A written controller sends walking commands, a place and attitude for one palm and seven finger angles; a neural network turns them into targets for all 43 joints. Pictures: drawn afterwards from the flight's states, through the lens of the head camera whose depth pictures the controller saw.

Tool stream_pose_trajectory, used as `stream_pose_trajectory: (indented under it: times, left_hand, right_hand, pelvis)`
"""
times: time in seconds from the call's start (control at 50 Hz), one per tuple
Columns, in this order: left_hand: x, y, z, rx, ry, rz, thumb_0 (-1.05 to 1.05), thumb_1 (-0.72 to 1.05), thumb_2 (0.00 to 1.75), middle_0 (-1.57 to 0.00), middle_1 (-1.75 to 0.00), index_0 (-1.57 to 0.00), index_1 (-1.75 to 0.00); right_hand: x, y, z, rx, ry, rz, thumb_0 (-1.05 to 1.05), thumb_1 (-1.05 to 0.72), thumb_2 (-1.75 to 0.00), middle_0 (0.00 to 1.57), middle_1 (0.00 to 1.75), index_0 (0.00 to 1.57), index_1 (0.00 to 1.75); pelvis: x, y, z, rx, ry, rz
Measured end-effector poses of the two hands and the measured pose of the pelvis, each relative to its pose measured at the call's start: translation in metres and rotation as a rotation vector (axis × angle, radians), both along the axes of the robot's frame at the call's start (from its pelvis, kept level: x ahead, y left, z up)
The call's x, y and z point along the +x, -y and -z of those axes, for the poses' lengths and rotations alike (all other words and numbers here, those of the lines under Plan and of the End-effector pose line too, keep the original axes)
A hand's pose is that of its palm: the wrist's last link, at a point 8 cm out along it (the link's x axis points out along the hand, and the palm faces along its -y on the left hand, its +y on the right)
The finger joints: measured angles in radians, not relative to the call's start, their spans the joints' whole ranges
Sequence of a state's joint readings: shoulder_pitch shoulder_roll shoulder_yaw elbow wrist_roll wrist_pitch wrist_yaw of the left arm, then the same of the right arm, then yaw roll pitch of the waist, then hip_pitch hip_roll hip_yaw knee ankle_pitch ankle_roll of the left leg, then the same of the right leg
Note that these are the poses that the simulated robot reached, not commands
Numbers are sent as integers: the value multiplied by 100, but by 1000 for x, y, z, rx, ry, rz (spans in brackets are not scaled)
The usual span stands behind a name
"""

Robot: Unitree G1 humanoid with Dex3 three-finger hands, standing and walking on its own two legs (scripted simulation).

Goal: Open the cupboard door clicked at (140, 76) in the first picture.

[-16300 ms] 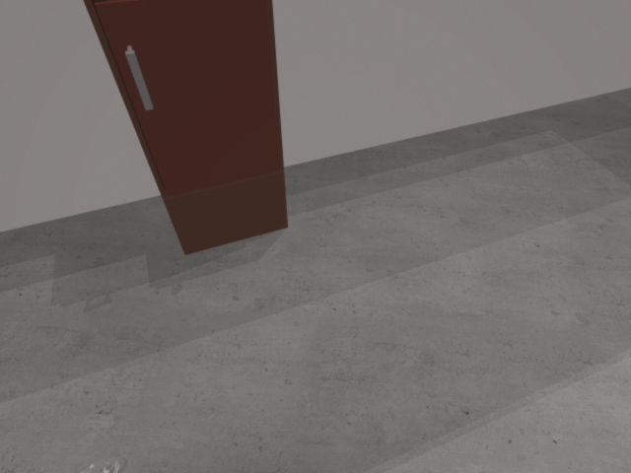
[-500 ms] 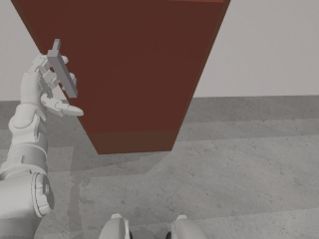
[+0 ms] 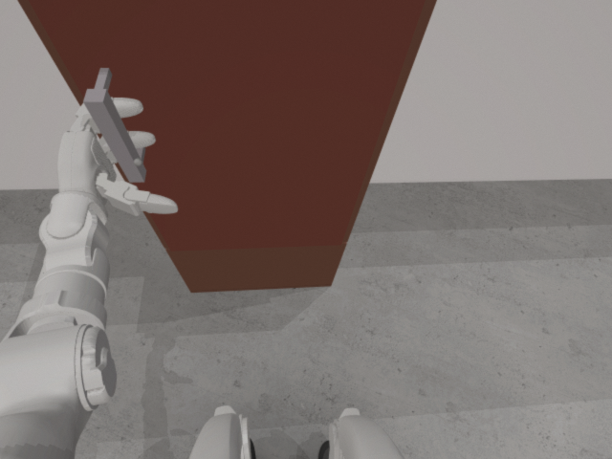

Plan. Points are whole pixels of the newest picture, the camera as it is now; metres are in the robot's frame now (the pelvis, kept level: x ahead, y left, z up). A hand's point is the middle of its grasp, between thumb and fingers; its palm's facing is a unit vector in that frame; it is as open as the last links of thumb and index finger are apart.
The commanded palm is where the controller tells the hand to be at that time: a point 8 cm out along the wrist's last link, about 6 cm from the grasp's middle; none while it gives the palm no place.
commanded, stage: slide the fingers in behind the handle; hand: left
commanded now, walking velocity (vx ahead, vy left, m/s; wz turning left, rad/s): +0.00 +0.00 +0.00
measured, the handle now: (122, 129) +0.53 +0.22 +0.07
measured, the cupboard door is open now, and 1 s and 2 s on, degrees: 0 2 38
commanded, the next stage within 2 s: close the thumb around the handle in 0.34 s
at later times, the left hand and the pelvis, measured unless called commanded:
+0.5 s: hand (137, 168) +0.47 +0.19 +0.07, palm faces +0.02 -1.00 -0.01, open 14.0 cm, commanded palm +0.45 +0.24 +0.07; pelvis +0.00 +0.00 +0.00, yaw +0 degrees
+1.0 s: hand (139, 163) +0.48 +0.19 +0.07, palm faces +0.03 -1.00 -0.02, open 6.6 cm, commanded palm +0.45 +0.23 +0.07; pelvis +0.00 +0.01 +0.00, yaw +0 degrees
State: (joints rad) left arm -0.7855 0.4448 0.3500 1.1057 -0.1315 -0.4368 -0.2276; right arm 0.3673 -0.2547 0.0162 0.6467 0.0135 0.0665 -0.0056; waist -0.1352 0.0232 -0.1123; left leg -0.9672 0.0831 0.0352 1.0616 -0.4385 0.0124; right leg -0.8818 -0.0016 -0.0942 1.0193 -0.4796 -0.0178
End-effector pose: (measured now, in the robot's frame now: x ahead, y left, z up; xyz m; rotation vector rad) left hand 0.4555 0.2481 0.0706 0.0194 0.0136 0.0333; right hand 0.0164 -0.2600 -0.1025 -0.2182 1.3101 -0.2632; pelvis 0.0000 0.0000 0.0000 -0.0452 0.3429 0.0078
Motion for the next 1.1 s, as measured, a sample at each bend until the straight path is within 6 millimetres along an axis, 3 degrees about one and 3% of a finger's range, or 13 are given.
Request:
stream_pose_trajectory:
  times: [0.24, 0.56, 0.7, 0.9, 1.1]
  left_hand:
    - [-9, 0, 0, -1, 2, 14, -2, -50, 30, -29, -120, -27, -120]
    - [-6, 0, 0, 0, 8, 24, -2, -45, 33, -30, -120, -29, -121]
    - [-3, 1, -1, -8, 13, 20, -2, -20, 43, -32, -123, -31, -123]
    - [-1, 2, -1, -4, 9, 15, -1, 32, 65, -36, -128, -34, -129]
    - [-4, 3, -1, 0, 10, 0, 0, 77, 85, -39, -133, -36, -134]
  right_hand:
    - [7, 0, -3, 2, 19, 4, 0, -91, -89, 20, 30, 20, 30]
    - [22, -3, -1, -7, 59, -23, 0, -91, -89, 20, 30, 20, 30]
    - [14, -5, 0, -2, 39, -13, 0, -91, -89, 20, 30, 20, 30]
    - [0, -7, 0, 2, 5, 3, 0, -91, -89, 20, 30, 20, 30]
    - [1, -6, 0, 5, -1, -1, 0, -91, -89, 20, 30, 20, 30]
  pelvis:
    - [4, 0, -4, 1, 16, 0]
    - [1, -4, -1, -2, 13, -4]
    - [1, -5, 0, -3, 7, 0]
    - [0, -6, -1, -3, 5, 2]
    - [2, -6, -2, -3, 8, -1]
